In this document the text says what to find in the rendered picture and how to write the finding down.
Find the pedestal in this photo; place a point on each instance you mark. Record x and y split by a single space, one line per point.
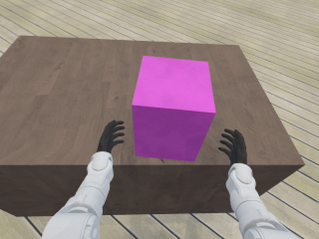
57 94

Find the right robot forearm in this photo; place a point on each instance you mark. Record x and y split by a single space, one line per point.
248 208

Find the robot left upper arm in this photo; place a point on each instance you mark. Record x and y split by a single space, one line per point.
73 226

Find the left robot hand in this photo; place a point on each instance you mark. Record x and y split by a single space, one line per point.
106 142

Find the carton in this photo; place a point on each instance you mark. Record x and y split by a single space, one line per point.
173 108

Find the robot right upper arm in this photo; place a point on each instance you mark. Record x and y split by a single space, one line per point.
265 233

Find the left robot forearm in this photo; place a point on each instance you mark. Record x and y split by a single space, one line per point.
93 192

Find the right robot hand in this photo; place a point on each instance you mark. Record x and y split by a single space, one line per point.
237 153

